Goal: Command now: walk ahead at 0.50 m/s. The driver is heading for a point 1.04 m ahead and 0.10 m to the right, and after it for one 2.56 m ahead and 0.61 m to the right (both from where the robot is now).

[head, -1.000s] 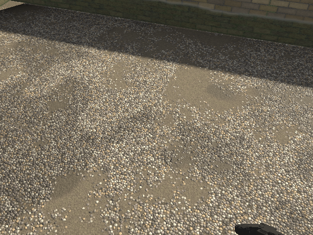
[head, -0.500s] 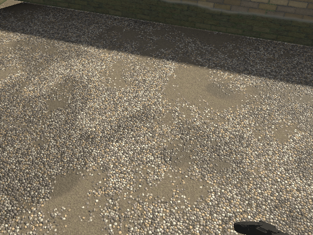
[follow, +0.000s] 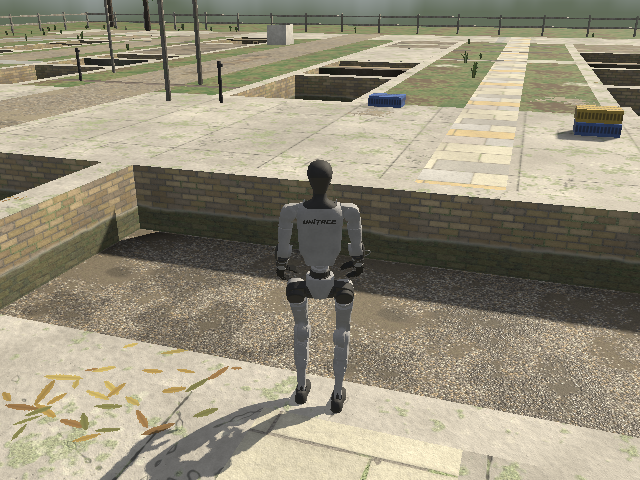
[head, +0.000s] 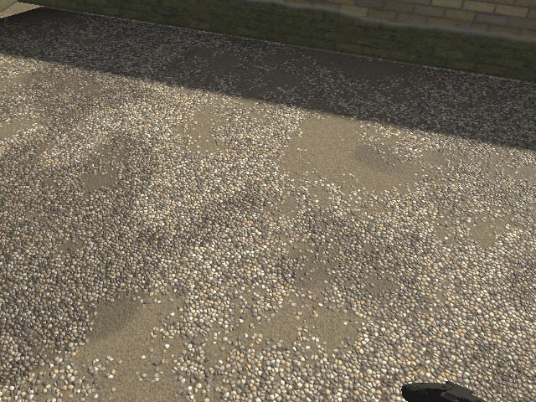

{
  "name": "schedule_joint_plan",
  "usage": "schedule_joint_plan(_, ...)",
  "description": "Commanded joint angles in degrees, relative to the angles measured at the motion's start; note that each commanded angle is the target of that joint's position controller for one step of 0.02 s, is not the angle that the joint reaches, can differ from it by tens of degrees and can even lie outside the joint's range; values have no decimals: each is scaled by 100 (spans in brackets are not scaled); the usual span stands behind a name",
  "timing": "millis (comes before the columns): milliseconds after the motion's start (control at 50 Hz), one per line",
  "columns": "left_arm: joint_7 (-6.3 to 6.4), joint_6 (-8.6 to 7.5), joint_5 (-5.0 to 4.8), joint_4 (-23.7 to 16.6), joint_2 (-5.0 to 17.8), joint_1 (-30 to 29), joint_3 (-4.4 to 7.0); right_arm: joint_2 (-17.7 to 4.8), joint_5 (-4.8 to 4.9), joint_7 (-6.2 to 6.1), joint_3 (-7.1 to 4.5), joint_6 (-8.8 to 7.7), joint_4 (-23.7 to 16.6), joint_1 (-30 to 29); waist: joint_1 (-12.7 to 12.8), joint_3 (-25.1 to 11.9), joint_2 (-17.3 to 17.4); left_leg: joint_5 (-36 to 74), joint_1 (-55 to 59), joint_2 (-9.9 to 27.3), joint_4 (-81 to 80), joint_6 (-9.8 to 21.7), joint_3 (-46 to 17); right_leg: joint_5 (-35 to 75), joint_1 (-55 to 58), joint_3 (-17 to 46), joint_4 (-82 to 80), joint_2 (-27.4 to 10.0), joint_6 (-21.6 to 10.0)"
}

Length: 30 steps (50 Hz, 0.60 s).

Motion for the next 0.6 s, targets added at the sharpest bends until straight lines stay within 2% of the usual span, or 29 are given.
schedule_joint_plan(20,4,-81,-2,-619,385,-641,106,-266,-30,48,-77,-102,-644,-777,-92,-265,-127,1397,-128,434,-481,103,-297,1027,67,627,-699,-475,-6)
schedule_joint_plan(60,7,-73,22,-602,384,-505,114,-334,-65,49,-103,-119,-596,-709,-53,-429,-3,1565,-39,414,-454,118,-278,1090,122,599,-640,-471,27)
schedule_joint_plan(80,5,-113,20,-438,330,-70,123,-496,-45,-62,-133,-127,-395,-287,109,-942,104,214,103,435,-731,142,-510,-248,490,481,-697,-308,-26)
schedule_joint_plan(100,-1,-132,-19,-458,251,-155,76,-508,13,-85,-145,-87,-481,-560,128,-362,206,-213,-225,470,-904,111,-597,-391,274,490,-760,-253,-60)
schedule_joint_plan(120,10,-91,-31,-642,281,-703,51,-251,66,24,-70,-92,-706,-962,-64,32,-58,1077,-324,451,-527,95,-343,841,-9,625,-751,-439,-16)
schedule_joint_plan(140,5,-84,2,-617,387,-641,106,-252,-23,50,-74,-106,-650,-790,-90,-264,-128,1364,-139,438,-484,103,-293,1017,62,638,-703,-479,-8)
schedule_joint_plan(160,6,-75,13,-610,404,-546,118,-315,-50,54,-97,-115,-612,-725,-66,-353,-54,1480,-77,423,-467,111,-273,1063,92,616,-671,-468,15)
schedule_joint_plan(180,9,-104,56,-469,330,-175,108,-342,-35,-33,-87,-106,-466,-439,67,-853,21,297,142,409,-738,114,-465,-99,385,483,-756,-351,26)
schedule_joint_plan(200,7,-78,-12,-635,281,-591,61,-322,5,38,-95,-116,-653,-894,-23,-124,32,1279,-159,421,-461,111,-300,884,-6,627,-743,-449,18)
schedule_joint_plan(220,16,-107,0,-598,383,-559,109,-294,-19,31,-98,-108,-626,-759,-81,-334,-80,1437,-46,432,-515,91,-285,905,64,615,-715,-467,14)
schedule_joint_plan(240,7,-143,-12,-435,344,-88,121,-509,-19,-72,-141,-95,-412,-335,99,-754,101,88,26,454,-795,106,-518,-355,399,490,-759,-294,-33)
schedule_joint_plan(260,14,-117,-36,-632,286,-603,59,-299,63,11,-95,-81,-665,-905,-43,0,-4,1139,-246,445,-548,73,-308,764,-24,625,-776,-430,6)
schedule_joint_plan(280,9,-94,5,-617,363,-633,96,-274,-40,40,-82,-99,-638,-770,-99,-290,-76,1398,-107,433,-489,97,-289,975,55,631,-708,-483,3)
schedule_joint_plan(300,2,-118,6,-450,342,-128,124,-486,-57,-56,-127,-110,-417,-324,97,-793,85,115,33,451,-767,131,-508,-269,433,504,-727,-304,-41)
schedule_joint_plan(320,10,-28,10,-625,286,-591,59,-253,-31,62,-66,-120,-648,-868,-50,-27,-5,1104,-254,420,-541,114,-268,796,13,641,-788,-456,-13)
schedule_joint_plan(340,7,-53,10,-619,376,-620,102,-265,-43,63,-80,-128,-633,-782,-74,-279,-62,1415,-99,424,-483,108,-275,971,35,637,-716,-487,7)
schedule_joint_plan(360,4,-100,8,-446,359,-119,131,-488,-45,-46,-127,-129,-413,-321,101,-800,81,137,42,448,-758,141,-505,-290,431,502,-733,-305,-35)
schedule_joint_plan(380,10,-66,-24,-640,302,-614,66,-299,30,37,-89,-121,-661,-897,-29,-40,21,1230,-221,441,-494,109,-292,839,-25,626,-747,-434,10)
schedule_joint_plan(400,8,-74,10,-610,376,-616,103,-271,-36,51,-81,-125,-635,-760,-87,-315,-65,1450,-94,439,-480,114,-288,961,49,623,-691,-475,13)
schedule_joint_plan(420,3,-111,5,-443,343,-118,127,-494,-47,-54,-126,-126,-414,-308,105,-805,99,132,31,465,-769,143,-522,-299,431,494,-710,-290,-33)
schedule_joint_plan(440,10,-72,-23,-638,285,-620,61,-299,35,33,-87,-118,-666,-891,-31,-41,24,1219,-237,450,-500,111,-303,840,-21,619,-728,-421,12)
schedule_joint_plan(460,8,-74,11,-609,360,-622,98,-270,-34,49,-78,-123,-640,-756,-88,-317,-65,1443,-105,443,-477,115,-291,968,52,621,-677,-469,13)
schedule_joint_plan(480,3,-109,7,-443,334,-121,124,-495,-46,-54,-125,-124,-419,-305,106,-801,101,126,18,468,-770,145,-526,-293,431,491,-696,-286,-33)
schedule_joint_plan(500,10,-70,-21,-636,283,-619,60,-300,35,34,-86,-118,-671,-887,-30,-42,22,1216,-245,451,-497,112,-302,844,-21,619,-719,-419,13)
schedule_joint_plan(520,8,-72,13,-607,361,-620,98,-271,-35,49,-77,-123,-644,-751,-87,-318,-68,1442,-111,444,-473,116,-288,972,50,623,-670,-468,14)
schedule_joint_plan(540,6,-131,-1,-425,334,-68,122,-495,-20,-65,-133,-111,-422,-309,112,-778,106,69,15,472,-801,122,-524,-348,410,497,-723,-285,-28)
schedule_joint_plan(560,5,-103,35,-490,235,-307,58,-351,6,-48,-85,-77,-555,-658,65,-287,126,-83,-211,448,-897,108,-552,-190,202,473,-754,-272,-5)
schedule_joint_plan(580,5,-78,-8,-626,261,-642,39,-266,44,35,-66,-100,-676,-855,-50,2,8,1059,-283,462,-556,113,-360,814,-20,644,-752,-435,6)
schedule_joint_plan(600,5,-81,24,-568,367,-514,85,-261,-36,51,-75,-119,-589,-608,-104,-297,-42,1262,-56,474,-587,139,-366,887,72,654,-727,-468,1)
